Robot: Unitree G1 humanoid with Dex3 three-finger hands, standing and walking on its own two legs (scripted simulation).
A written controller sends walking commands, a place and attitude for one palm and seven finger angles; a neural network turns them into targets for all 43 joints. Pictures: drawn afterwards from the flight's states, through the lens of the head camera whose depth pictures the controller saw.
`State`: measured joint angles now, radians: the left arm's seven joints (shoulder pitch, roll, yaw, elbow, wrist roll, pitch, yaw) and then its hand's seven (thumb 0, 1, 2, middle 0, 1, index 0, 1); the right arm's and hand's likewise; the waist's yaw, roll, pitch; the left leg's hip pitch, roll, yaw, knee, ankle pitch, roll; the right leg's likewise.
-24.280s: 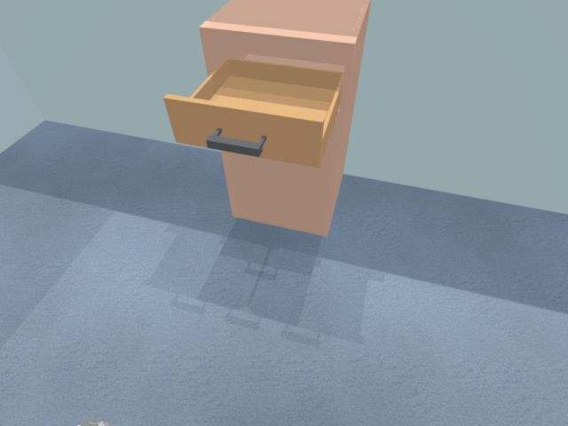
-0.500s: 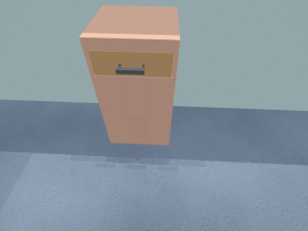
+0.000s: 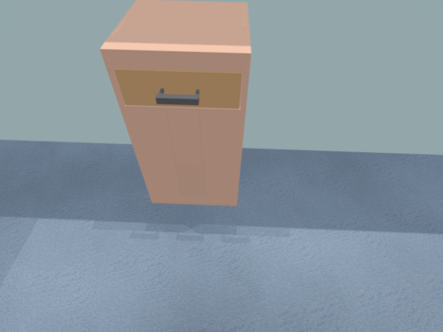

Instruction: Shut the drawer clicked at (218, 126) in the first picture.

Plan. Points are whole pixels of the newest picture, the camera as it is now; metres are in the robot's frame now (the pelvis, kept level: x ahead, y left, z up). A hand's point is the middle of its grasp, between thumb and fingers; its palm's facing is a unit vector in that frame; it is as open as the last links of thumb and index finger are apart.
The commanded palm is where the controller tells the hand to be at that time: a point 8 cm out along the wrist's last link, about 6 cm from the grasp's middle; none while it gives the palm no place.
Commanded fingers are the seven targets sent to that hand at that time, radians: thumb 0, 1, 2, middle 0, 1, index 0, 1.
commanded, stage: look to check the result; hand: left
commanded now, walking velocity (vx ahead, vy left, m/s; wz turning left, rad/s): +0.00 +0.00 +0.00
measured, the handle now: (178, 95) +0.82 +0.19 -0.05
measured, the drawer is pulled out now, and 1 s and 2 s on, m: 0.00 0.00 0.00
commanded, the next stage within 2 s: stand and wait in 0.34 s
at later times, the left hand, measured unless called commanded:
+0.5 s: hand out of the picture -0.02 +0.14 -0.18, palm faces +0.07 -0.98 -0.17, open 7.4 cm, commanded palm none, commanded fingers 0.00 0.90 0.90 -0.20 -0.30 -0.20 -0.30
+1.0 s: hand out of the picture -0.02 +0.14 -0.17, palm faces +0.06 -0.98 -0.18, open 7.4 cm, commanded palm none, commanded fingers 0.00 0.90 0.90 -0.20 -0.30 -0.20 -0.30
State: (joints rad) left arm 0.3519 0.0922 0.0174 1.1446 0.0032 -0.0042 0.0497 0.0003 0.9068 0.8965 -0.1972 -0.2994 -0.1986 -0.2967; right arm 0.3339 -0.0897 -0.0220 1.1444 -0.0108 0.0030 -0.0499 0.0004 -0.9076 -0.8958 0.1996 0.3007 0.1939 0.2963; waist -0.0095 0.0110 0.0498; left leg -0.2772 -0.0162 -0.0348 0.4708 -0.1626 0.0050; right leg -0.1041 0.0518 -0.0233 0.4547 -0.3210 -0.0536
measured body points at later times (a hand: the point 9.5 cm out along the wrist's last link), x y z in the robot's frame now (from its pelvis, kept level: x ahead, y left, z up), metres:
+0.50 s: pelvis +0.01 -0.01 +0.00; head +0.02 -0.01 +0.45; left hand -0.02 +0.19 -0.16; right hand -0.01 -0.22 -0.17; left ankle +0.06 +0.12 -0.74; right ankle -0.05 -0.09 -0.74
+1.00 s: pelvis +0.01 -0.01 +0.00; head +0.03 -0.02 +0.45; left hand -0.03 +0.19 -0.16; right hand -0.02 -0.22 -0.17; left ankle +0.06 +0.12 -0.74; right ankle -0.05 -0.09 -0.74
